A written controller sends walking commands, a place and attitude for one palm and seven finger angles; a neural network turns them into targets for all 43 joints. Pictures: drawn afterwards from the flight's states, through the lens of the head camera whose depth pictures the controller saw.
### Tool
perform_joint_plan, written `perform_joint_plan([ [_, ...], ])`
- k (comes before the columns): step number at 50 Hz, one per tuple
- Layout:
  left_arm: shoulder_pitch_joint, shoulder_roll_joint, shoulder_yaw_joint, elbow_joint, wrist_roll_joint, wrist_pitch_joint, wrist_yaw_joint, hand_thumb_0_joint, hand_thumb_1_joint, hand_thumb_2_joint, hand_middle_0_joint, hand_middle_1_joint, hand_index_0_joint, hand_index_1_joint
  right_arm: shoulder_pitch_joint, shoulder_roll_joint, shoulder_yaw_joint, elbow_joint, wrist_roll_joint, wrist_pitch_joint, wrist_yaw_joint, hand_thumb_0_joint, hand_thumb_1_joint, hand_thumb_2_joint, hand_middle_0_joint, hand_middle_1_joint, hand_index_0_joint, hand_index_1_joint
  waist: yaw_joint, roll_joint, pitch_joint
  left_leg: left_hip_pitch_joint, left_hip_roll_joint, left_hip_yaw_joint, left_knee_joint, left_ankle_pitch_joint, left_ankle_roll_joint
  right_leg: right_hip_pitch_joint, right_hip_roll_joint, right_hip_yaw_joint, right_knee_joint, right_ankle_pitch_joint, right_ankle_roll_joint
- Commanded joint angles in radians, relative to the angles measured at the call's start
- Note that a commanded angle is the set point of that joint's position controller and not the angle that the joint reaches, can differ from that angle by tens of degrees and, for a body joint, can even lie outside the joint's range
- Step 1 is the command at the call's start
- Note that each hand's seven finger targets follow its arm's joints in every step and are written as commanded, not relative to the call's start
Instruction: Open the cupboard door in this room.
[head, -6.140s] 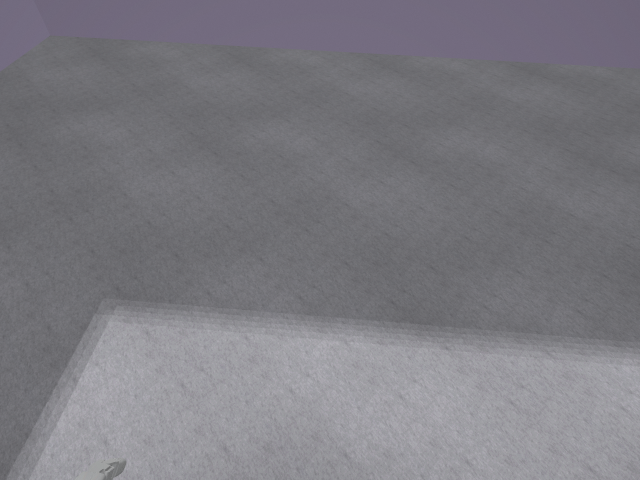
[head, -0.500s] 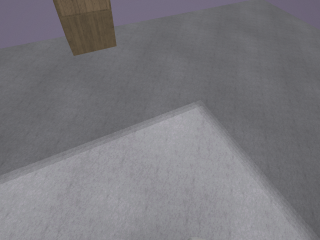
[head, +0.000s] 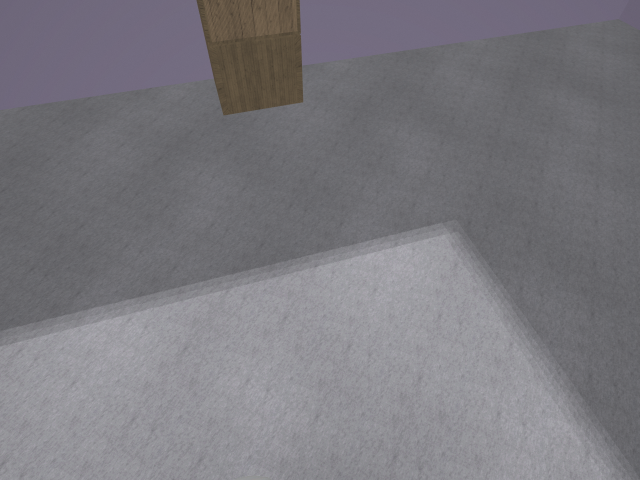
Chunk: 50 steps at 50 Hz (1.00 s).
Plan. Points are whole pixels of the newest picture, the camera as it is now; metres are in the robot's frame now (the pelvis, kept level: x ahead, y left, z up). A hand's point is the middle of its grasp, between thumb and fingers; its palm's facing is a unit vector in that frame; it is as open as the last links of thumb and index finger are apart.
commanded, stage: turn or walk to find it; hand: left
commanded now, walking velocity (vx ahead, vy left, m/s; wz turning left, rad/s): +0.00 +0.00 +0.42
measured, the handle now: out of the picture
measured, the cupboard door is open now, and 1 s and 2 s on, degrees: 0 0 0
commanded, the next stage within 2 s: stand and wait in 0.28 s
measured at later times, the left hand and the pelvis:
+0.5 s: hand out of the picture +0.01 +0.21 -0.16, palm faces +0.18 -0.94 -0.29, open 7.4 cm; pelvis -0.03 +0.00 -0.01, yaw +8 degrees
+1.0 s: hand out of the picture -0.09 +0.22 -0.18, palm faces +0.32 -0.92 -0.21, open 7.4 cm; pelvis -0.06 +0.02 +0.00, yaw +16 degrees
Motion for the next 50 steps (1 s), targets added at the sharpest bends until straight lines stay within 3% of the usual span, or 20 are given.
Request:
perform_joint_plan([
  [1, 0.054, 0.23, 0.054, -0.044, -0.001, -0.002, 0.012, 0.0, 0.9, 0.9, -0.2, -0.3, -0.2, -0.3, -0.011, -0.045, 0.004, -0.087, 0.002, -0.03, -0.003, 0.0, -0.9, -0.9, 0.2, 0.3, 0.2, 0.3, 0.001, -0.157, -0.103, 0.013, 0.0, 0.039, -0.204, 0.092, -0.001, 0.116, -0.25, 0.158, -0.057, 0.556, -0.111],
  [3, 0.036, 0.217, 0.053, -0.05, -0.014, 0.006, 0.007, 0.0, 0.9, 0.9, -0.2, -0.3, -0.2, -0.3, 0.032, -0.078, -0.001, -0.08, -0.001, -0.039, -0.001, 0.0, -0.9, -0.9, 0.2, 0.3, 0.2, 0.3, -0.029, -0.089, -0.129, 0.191, 0.022, 0.024, -0.414, 0.292, 0.015, 0.014, -0.211, 0.092, 0.039, 0.413, -0.036],
  [4, 0.051, 0.176, 0.05, -0.074, -0.019, 0.014, 0.004, 0.0, 0.9, 0.9, -0.2, -0.3, -0.2, -0.3, 0.054, -0.151, -0.016, -0.09, -0.011, -0.048, -0.002, 0.0, -0.9, -0.9, 0.2, 0.3, 0.2, 0.3, -0.038, 0.108, -0.156, 0.297, 0.185, -0.182, -0.472, 0.469, 0.077, -0.143, -0.12, 0.016, 0.179, 0.162, 0.03],
  [5, 0.024, 0.128, 0.033, -0.108, -0.019, 0.019, -0.001, 0.0, 0.9, 0.9, -0.2, -0.3, -0.2, -0.3, 0.077, -0.225, -0.03, -0.096, -0.014, -0.045, -0.005, 0.0, -0.9, -0.9, 0.2, 0.3, 0.2, 0.3, -0.05, 0.31, -0.116, 0.302, 0.369, -0.382, -0.501, 0.745, 0.197, -0.297, -0.031, -0.002, 0.353, -0.281, 0.081],
  [7, -0.063, 0.138, 0.038, -0.113, -0.011, 0.035, 0.003, 0.0, 0.9, 0.9, -0.2, -0.3, -0.2, -0.3, 0.064, -0.205, -0.029, -0.085, -0.017, -0.044, -0.019, 0.0, -0.9, -0.9, 0.2, 0.3, 0.2, 0.3, -0.062, 0.264, -0.076, 0.184, 0.32, -0.358, -0.529, 0.571, 0.234, -0.31, -0.023, 0.111, 0.541, -0.279, 0.066],
  [11, -0.014, 0.134, 0.036, -0.086, -0.013, 0.032, -0.011, 0.0, 0.9, 0.9, -0.2, -0.3, -0.2, -0.3, -0.022, -0.174, -0.015, -0.121, -0.014, -0.049, -0.022, 0.0, -0.9, -0.9, 0.2, 0.3, 0.2, 0.3, -0.022, 0.152, -0.067, 0.175, 0.224, -0.242, -0.514, 0.559, 0.201, -0.297, -0.014, 0.117, 0.534, -0.148, 0.08],
  [18, -0.018, 0.108, 0.021, -0.108, -0.018, 0.026, -0.007, 0.0, 0.9, 0.9, -0.2, -0.3, -0.2, -0.3, -0.002, -0.176, -0.024, -0.128, -0.019, -0.042, -0.018, 0.0, -0.9, -0.9, 0.2, 0.3, 0.2, 0.3, -0.035, 0.164, -0.095, 0.176, 0.216, -0.273, -0.493, 0.551, 0.209, -0.175, 0.023, 0.1, 0.264, -0.156, 0.079],
  [21, 0.059, 0.104, 0.013, -0.076, -0.018, 0.011, -0.002, 0.0, 0.9, 0.9, -0.2, -0.3, -0.2, -0.3, -0.015, -0.161, -0.02, -0.121, -0.014, -0.042, -0.016, 0.0, -0.9, -0.9, 0.2, 0.3, 0.2, 0.3, 0.002, 0.133, -0.109, 0.114, 0.179, -0.251, -0.438, 0.518, 0.17, -0.017, 0.036, 0.084, 0.022, -0.01, 0.074],
  [22, 0.086, 0.119, 0.012, -0.061, -0.016, 0.002, 0.001, 0.0, 0.9, 0.9, -0.2, -0.3, -0.2, -0.3, -0.011, -0.139, -0.015, -0.116, -0.007, -0.045, -0.014, 0.0, -0.9, -0.9, 0.2, 0.3, 0.2, 0.3, 0.014, 0.086, -0.113, 0.066, 0.137, -0.221, -0.387, 0.449, 0.129, 0.071, 0.018, 0.094, -0.11, 0.094, 0.074],
  [23, 0.081, 0.174, 0.018, -0.059, -0.008, -0.01, 0.007, 0.0, 0.9, 0.9, -0.2, -0.3, -0.2, -0.3, 0.013, -0.087, -0.008, -0.112, 0.003, -0.047, -0.009, 0.0, -0.9, -0.9, 0.2, 0.3, 0.2, 0.3, 0.003, -0.042, -0.112, -0.024, 0.064, -0.153, -0.286, 0.313, 0.071, 0.141, -0.098, 0.233, -0.188, 0.123, 0.04],
  [24, 0.058, 0.233, 0.022, -0.064, -0.006, -0.016, 0.008, 0.0, 0.9, 0.9, -0.2, -0.3, -0.2, -0.3, 0.008, -0.036, 0.008, -0.127, 0.005, -0.044, -0.006, 0.0, -0.9, -0.9, 0.2, 0.3, 0.2, 0.3, -0.011, -0.216, -0.061, -0.087, -0.027, -0.064, -0.223, 0.088, 0.024, 0.085, -0.257, 0.397, -0.242, 0.144, -0.035],
  [25, 0.039, 0.256, 0.029, -0.083, -0.009, -0.015, 0.003, 0.0, 0.9, 0.9, -0.2, -0.3, -0.2, -0.3, -0.02, -0.067, 0.001, -0.134, -0.004, -0.026, -0.008, 0.0, -0.9, -0.9, 0.2, 0.3, 0.2, 0.3, 0.011, -0.27, -0.039, -0.06, -0.019, -0.082, -0.113, -0.033, 0.022, -0.038, -0.31, 0.456, -0.299, 0.038, -0.108],
  [29, -0.034, 0.185, 0.014, -0.073, -0.01, -0.012, 0.0, 0.0, 0.9, 0.9, -0.2, -0.3, -0.2, -0.3, 0.027, -0.056, -0.001, -0.06, -0.006, -0.02, -0.005, 0.0, -0.9, -0.9, 0.2, 0.3, 0.2, 0.3, -0.027, -0.137, 0.004, -0.018, 0.004, -0.056, 0.032, 0.048, 0.024, -0.08, -0.192, 0.292, -0.245, 0.169, -0.116],
  [36, 0.052, 0.223, 0.043, -0.035, -0.005, -0.008, 0.008, 0.0, 0.9, 0.9, -0.2, -0.3, -0.2, -0.3, -0.01, -0.043, 0.006, -0.064, 0.003, -0.026, -0.009, 0.0, -0.9, -0.9, 0.2, 0.3, 0.2, 0.3, 0.02, -0.136, -0.072, -0.034, 0.004, -0.008, -0.097, 0.008, -0.001, 0.111, -0.239, 0.238, -0.146, 0.484, -0.144],
  [40, 0.009, 0.216, 0.048, -0.04, -0.017, 0.006, 0.008, 0.0, 0.9, 0.9, -0.2, -0.3, -0.2, -0.3, 0.066, -0.054, 0.008, -0.042, 0.0, -0.038, -0.01, 0.0, -0.9, -0.9, 0.2, 0.3, 0.2, 0.3, -0.025, -0.109, -0.106, 0.162, 0.013, 0.005, -0.384, 0.229, 0.011, 0.009, -0.211, 0.167, -0.051, 0.335, -0.059],
  [41, 0.013, 0.182, 0.045, -0.054, -0.024, 0.014, 0.005, 0.0, 0.9, 0.9, -0.2, -0.3, -0.2, -0.3, 0.084, -0.096, 0.001, -0.044, -0.004, -0.047, -0.008, 0.0, -0.9, -0.9, 0.2, 0.3, 0.2, 0.3, -0.031, 0.023, -0.126, 0.234, 0.1, -0.117, -0.47, 0.317, 0.046, -0.082, -0.141, 0.098, 0.047, 0.194, -0.005],
  [42, 0.01, 0.132, 0.034, -0.08, -0.026, 0.021, -0.003, 0.0, 0.9, 0.9, -0.2, -0.3, -0.2, -0.3, 0.079, -0.174, -0.013, -0.057, -0.014, -0.049, -0.01, 0.0, -0.9, -0.9, 0.2, 0.3, 0.2, 0.3, -0.027, 0.237, -0.096, 0.238, 0.276, -0.328, -0.52, 0.442, 0.127, -0.218, -0.036, 0.018, 0.179, -0.044, 0.059],
  [43, -0.059, 0.13, 0.027, -0.089, -0.016, 0.032, 0.001, 0.0, 0.9, 0.9, -0.2, -0.3, -0.2, -0.3, 0.073, -0.186, -0.02, -0.059, -0.014, -0.046, -0.014, 0.0, -0.9, -0.9, 0.2, 0.3, 0.2, 0.3, -0.057, 0.321, -0.058, 0.142, 0.326, -0.396, -0.595, 0.42, 0.193, -0.223, -0.011, 0.047, 0.343, -0.256, 0.067],
  [47, -0.046, 0.128, 0.034, -0.064, -0.013, 0.035, -0.011, 0.0, 0.9, 0.9, -0.2, -0.3, -0.2, -0.3, 0.011, -0.153, -0.008, -0.073, -0.014, -0.05, -0.029, 0.0, -0.9, -0.9, 0.2, 0.3, 0.2, 0.3, -0.019, 0.171, -0.042, 0.158, 0.226, -0.281, -0.547, 0.495, 0.199, -0.284, -0.009, 0.122, 0.505, -0.155, 0.068],
  [50, -0.061, 0.125, 0.031, -0.076, -0.016, 0.031, -0.012, 0.0, 0.9, 0.9, -0.2, -0.3, -0.2, -0.3, 0.044, -0.162, -0.016, -0.078, -0.012, -0.051, -0.029, 0.0, -0.9, -0.9, 0.2, 0.3, 0.2, 0.3, -0.037, 0.133, -0.081, 0.23, 0.211, -0.279, -0.521, 0.58, 0.204, -0.292, 0.002, 0.121, 0.461, -0.149, 0.081],
])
